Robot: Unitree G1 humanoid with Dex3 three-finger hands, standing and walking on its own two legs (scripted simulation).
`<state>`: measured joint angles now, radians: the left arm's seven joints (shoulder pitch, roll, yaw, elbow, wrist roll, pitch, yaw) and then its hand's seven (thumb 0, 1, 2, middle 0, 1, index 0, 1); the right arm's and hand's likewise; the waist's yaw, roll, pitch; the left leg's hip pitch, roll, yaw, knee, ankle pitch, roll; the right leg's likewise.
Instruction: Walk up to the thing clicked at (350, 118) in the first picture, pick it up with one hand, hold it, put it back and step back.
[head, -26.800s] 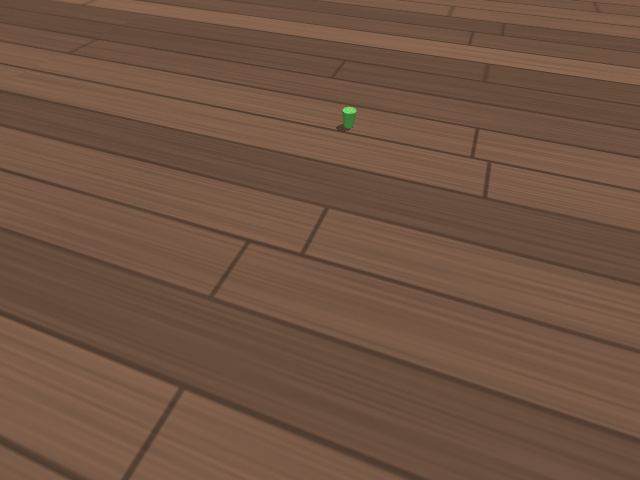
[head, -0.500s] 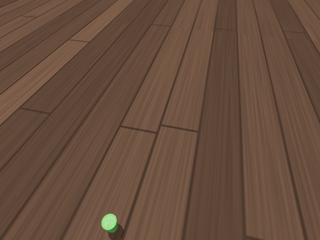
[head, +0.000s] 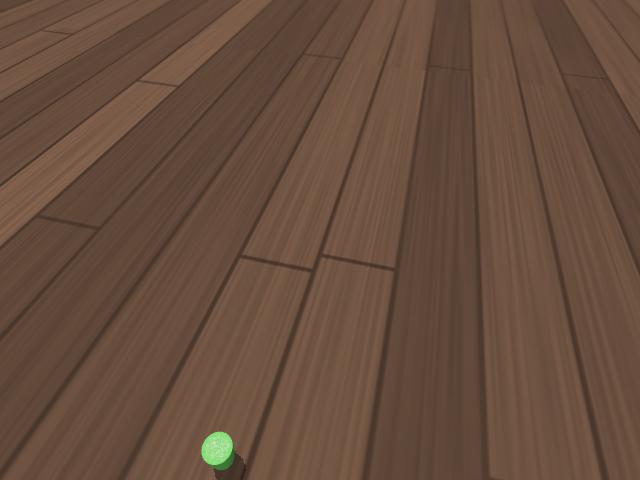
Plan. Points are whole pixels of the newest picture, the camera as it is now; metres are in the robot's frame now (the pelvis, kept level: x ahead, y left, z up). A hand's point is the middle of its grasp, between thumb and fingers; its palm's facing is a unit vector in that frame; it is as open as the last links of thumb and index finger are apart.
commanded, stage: walk up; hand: left
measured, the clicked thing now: (220, 453) +0.37 +0.28 -0.73
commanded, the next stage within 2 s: stand in 0.28 s
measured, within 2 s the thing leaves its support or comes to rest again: neither
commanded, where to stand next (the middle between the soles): +0.01 +0.02 m, yaw +3 degrees
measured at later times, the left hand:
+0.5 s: hand out of the picture +0.07 +0.26 -0.16, palm faces -0.01 -0.94 -0.34, open 7.4 cm
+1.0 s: hand out of the picture +0.06 +0.26 -0.16, palm faces -0.02 -0.94 -0.34, open 7.4 cm
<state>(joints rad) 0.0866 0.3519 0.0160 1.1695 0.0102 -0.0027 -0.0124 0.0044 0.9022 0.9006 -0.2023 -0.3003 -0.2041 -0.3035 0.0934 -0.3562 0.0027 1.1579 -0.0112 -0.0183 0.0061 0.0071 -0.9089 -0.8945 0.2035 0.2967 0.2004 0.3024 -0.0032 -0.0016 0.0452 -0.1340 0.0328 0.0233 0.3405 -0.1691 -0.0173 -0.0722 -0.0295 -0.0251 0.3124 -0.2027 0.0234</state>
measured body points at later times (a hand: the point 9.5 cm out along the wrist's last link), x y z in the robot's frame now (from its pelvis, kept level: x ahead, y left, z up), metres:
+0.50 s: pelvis +0.00 +0.00 +0.00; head +0.01 +0.00 +0.45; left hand +0.07 +0.31 -0.13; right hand +0.09 -0.30 -0.13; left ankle +0.01 +0.13 -0.75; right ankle -0.02 -0.13 -0.75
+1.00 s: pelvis +0.00 +0.00 +0.00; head +0.00 +0.00 +0.45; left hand +0.07 +0.31 -0.13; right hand +0.07 -0.30 -0.13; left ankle +0.01 +0.13 -0.75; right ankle -0.02 -0.13 -0.75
